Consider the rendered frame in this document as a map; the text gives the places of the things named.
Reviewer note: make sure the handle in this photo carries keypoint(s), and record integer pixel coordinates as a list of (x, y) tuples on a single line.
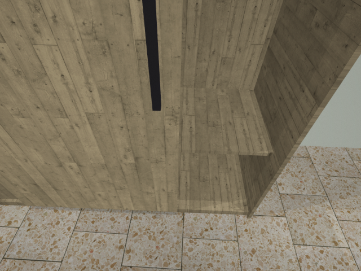
[(150, 24)]

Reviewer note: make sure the wardrobe door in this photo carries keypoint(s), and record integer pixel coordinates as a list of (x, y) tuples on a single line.
[(77, 127), (4, 193)]

